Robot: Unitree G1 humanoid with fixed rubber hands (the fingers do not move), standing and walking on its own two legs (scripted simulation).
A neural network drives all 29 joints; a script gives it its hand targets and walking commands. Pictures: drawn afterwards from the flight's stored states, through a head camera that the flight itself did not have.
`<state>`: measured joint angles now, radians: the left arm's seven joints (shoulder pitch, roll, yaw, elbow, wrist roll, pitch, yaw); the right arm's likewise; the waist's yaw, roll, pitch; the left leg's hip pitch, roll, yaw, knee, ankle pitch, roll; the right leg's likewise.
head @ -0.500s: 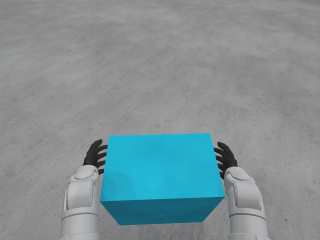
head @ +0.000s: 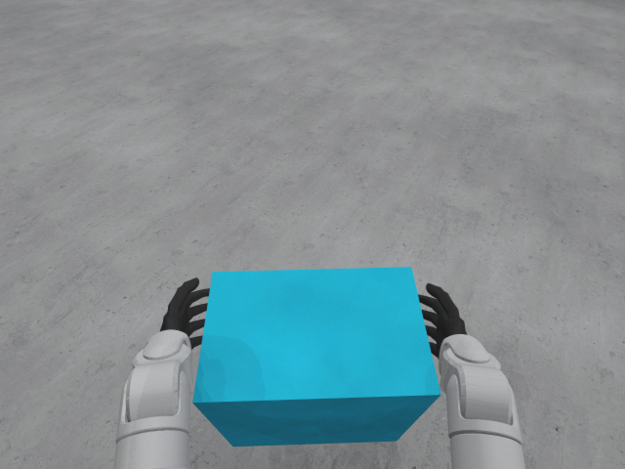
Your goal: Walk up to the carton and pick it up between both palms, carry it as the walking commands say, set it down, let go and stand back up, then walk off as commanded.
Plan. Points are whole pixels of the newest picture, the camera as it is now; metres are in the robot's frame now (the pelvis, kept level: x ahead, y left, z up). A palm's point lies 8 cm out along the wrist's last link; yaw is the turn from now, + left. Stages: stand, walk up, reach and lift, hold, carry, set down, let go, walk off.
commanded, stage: reach and lift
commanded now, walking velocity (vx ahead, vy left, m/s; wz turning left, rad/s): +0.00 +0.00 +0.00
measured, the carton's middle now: (313, 365) +0.28 -0.01 -0.04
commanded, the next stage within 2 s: hold in 0.22 s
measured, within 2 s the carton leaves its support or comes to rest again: neither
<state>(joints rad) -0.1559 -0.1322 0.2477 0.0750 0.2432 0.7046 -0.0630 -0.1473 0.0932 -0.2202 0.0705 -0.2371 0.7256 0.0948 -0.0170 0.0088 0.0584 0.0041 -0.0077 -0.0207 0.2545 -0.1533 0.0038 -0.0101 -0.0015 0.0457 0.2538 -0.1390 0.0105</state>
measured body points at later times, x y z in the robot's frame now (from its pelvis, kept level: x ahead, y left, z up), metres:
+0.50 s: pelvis -0.01 +0.00 +0.00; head -0.03 -0.01 +0.45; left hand +0.28 +0.17 +0.03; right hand +0.28 -0.18 +0.03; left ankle +0.00 +0.12 -0.75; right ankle +0.01 -0.13 -0.75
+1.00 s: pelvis +0.00 +0.00 +0.00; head -0.02 +0.00 +0.45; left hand +0.28 +0.18 +0.03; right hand +0.28 -0.18 +0.03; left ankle +0.00 +0.12 -0.75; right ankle +0.01 -0.13 -0.75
